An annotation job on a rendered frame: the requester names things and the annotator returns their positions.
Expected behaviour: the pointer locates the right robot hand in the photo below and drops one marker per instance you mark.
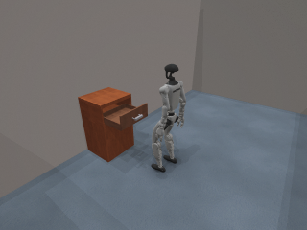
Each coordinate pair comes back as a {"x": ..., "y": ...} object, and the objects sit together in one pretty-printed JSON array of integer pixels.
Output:
[{"x": 182, "y": 121}]

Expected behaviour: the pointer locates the handle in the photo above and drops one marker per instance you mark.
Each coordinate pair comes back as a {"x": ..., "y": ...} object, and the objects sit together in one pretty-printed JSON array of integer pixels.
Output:
[{"x": 138, "y": 117}]

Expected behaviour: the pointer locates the cabinet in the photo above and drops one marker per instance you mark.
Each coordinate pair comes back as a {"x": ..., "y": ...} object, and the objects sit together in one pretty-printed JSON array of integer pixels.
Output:
[{"x": 105, "y": 141}]

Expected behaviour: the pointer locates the right robot forearm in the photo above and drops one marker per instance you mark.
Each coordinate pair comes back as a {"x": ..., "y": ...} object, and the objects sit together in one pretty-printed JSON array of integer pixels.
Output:
[{"x": 181, "y": 109}]

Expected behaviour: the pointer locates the robot left shin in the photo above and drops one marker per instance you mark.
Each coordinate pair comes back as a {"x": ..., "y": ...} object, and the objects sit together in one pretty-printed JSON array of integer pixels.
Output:
[{"x": 157, "y": 152}]

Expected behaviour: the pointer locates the left robot forearm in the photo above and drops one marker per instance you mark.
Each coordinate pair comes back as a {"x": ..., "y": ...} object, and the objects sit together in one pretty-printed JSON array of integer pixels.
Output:
[{"x": 164, "y": 117}]

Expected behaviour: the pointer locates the left robot hand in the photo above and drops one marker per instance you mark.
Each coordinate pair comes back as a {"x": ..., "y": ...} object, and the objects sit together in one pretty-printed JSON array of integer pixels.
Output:
[{"x": 160, "y": 132}]

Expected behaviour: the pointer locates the robot head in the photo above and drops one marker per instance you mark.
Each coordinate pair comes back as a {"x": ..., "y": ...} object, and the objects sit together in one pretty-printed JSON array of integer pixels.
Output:
[{"x": 171, "y": 68}]

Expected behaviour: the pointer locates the robot right upper arm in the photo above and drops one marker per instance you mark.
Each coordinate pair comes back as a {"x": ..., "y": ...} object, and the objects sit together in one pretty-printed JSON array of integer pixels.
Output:
[{"x": 182, "y": 98}]

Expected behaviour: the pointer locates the robot left upper arm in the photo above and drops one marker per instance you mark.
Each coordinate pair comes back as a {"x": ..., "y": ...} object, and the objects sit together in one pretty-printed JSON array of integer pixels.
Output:
[{"x": 164, "y": 90}]

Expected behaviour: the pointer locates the drawer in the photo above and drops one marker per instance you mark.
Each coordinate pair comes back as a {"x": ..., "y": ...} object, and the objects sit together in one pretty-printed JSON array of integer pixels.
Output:
[{"x": 120, "y": 117}]

